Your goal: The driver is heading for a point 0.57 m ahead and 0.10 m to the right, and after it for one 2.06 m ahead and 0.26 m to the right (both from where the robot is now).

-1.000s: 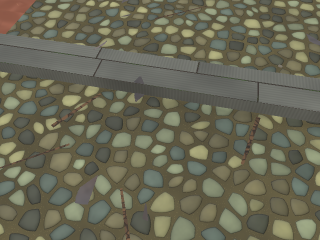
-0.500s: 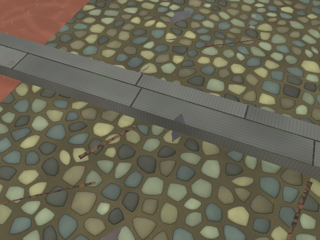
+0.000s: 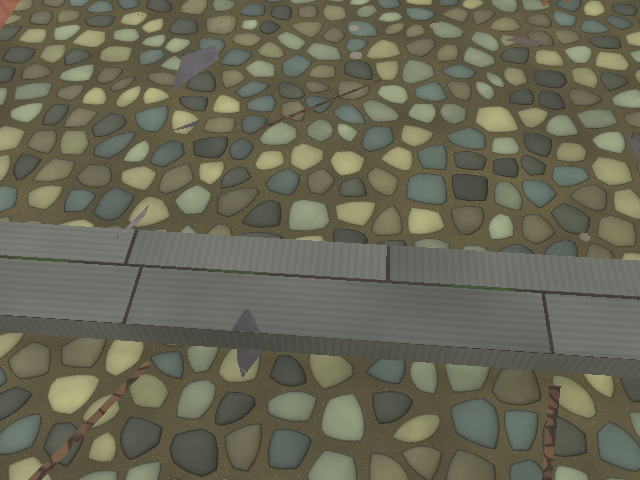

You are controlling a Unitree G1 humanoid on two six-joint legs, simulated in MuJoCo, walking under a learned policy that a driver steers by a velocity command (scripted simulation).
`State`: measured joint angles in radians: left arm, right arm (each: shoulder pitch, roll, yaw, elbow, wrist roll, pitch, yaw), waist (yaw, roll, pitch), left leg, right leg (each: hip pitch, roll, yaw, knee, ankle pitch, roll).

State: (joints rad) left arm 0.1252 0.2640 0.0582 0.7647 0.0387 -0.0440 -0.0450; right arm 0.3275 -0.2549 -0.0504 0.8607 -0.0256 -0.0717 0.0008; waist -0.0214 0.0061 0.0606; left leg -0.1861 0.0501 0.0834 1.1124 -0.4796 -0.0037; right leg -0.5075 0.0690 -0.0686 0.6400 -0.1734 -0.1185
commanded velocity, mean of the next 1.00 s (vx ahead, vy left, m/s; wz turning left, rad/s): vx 0.50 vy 0.00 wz -0.52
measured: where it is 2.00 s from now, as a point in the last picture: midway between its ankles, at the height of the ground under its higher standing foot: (455, 252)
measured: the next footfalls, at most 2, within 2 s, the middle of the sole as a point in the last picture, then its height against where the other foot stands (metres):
left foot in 0.44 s outside the picture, level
right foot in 0.96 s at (434, 415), level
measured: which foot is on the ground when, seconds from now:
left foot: up 0.00-0.42, down 0.44-0.96, up 0.98-1.00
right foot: down 0.00-0.46, up 0.48-0.94, down 0.96-1.00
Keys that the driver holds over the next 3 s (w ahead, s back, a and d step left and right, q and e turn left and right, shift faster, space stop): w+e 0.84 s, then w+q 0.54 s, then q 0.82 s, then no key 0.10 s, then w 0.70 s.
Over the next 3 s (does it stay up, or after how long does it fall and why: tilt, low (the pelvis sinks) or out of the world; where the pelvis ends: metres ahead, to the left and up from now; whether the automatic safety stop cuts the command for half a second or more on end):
stays up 1.12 -0.27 0.09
